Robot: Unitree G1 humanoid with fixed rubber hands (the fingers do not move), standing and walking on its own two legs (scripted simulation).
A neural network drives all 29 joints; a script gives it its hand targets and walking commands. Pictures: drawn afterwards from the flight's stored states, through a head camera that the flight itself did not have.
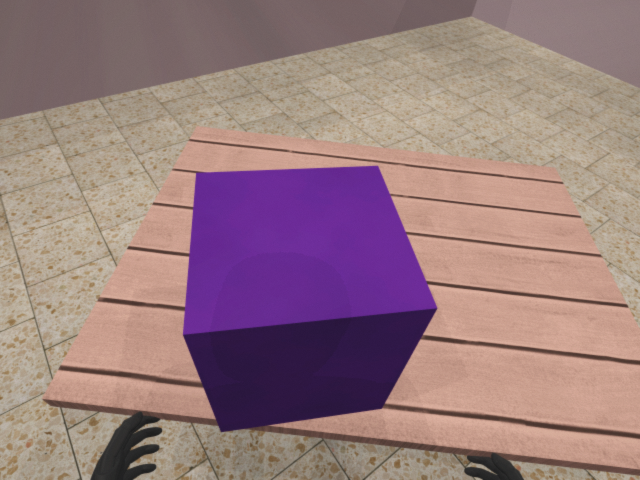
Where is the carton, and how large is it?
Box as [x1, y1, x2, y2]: [183, 166, 436, 431]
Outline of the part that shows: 377,166 196,173 183,336 221,431 381,408 433,315 436,306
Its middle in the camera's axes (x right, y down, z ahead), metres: -0.03 +0.07 +0.47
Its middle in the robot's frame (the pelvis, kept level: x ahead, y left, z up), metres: +0.32 +0.05 +0.07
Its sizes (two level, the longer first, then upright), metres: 0.210 0.200 0.250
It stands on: a table, 0.73 m high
